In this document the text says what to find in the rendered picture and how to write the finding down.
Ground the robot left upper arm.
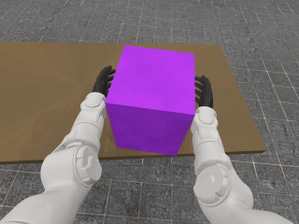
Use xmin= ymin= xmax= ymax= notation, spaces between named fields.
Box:
xmin=0 ymin=145 xmax=102 ymax=224

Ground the robot right upper arm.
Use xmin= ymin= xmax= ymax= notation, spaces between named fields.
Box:
xmin=193 ymin=165 xmax=294 ymax=224

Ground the carton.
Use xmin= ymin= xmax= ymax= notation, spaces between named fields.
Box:
xmin=105 ymin=45 xmax=195 ymax=156

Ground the left robot forearm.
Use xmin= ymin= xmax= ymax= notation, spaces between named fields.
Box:
xmin=40 ymin=92 xmax=107 ymax=185

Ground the left robot hand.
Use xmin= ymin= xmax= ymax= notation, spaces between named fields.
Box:
xmin=92 ymin=65 xmax=116 ymax=97

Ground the right robot forearm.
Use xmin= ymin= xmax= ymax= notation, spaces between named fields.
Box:
xmin=191 ymin=106 xmax=242 ymax=181

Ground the right robot hand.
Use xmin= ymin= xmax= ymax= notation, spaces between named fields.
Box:
xmin=194 ymin=75 xmax=213 ymax=109

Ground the table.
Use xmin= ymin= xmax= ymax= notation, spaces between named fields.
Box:
xmin=0 ymin=41 xmax=267 ymax=193

